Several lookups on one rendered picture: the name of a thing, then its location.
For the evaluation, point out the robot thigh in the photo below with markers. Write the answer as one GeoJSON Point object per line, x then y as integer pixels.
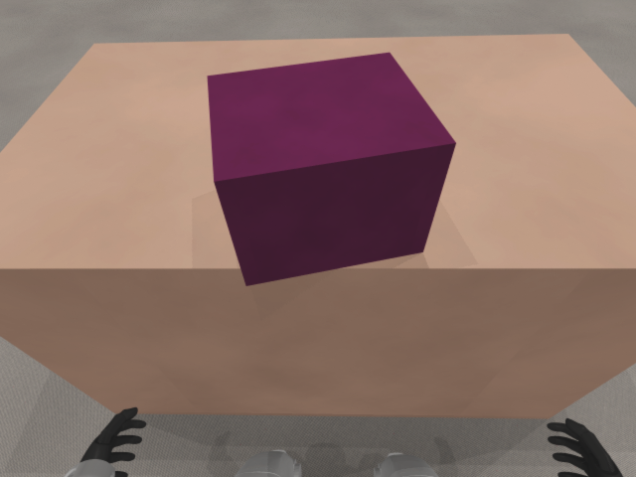
{"type": "Point", "coordinates": [270, 464]}
{"type": "Point", "coordinates": [403, 465]}

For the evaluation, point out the left robot hand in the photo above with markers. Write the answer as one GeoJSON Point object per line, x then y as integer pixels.
{"type": "Point", "coordinates": [102, 446]}

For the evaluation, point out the right robot hand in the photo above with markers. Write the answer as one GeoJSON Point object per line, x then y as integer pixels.
{"type": "Point", "coordinates": [596, 462]}

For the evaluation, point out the robot right thigh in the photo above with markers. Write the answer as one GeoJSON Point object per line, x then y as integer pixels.
{"type": "Point", "coordinates": [403, 465]}

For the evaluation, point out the pedestal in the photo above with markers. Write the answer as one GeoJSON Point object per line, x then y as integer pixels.
{"type": "Point", "coordinates": [119, 274]}

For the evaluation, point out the robot left thigh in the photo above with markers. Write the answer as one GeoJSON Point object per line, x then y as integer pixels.
{"type": "Point", "coordinates": [270, 464]}

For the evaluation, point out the carton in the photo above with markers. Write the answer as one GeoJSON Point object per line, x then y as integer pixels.
{"type": "Point", "coordinates": [325, 165]}

